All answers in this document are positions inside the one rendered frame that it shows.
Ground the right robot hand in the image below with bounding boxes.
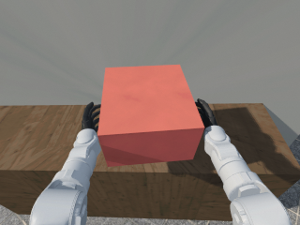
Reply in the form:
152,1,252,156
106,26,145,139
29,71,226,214
195,98,218,130

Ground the carton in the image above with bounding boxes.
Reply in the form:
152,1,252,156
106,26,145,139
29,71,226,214
97,65,205,167

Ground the robot right forearm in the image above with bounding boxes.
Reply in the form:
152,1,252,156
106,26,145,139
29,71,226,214
203,125,292,225

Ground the left robot hand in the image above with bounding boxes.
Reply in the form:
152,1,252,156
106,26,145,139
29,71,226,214
81,101,101,132

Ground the robot left forearm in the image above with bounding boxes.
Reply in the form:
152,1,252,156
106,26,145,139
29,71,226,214
29,128,101,225

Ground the left robot upper arm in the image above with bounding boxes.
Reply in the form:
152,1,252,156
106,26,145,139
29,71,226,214
31,188,88,225

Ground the pedestal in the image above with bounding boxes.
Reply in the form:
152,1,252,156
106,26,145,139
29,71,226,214
0,103,300,221

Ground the right robot upper arm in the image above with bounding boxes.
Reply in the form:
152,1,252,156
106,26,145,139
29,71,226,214
230,192,291,225

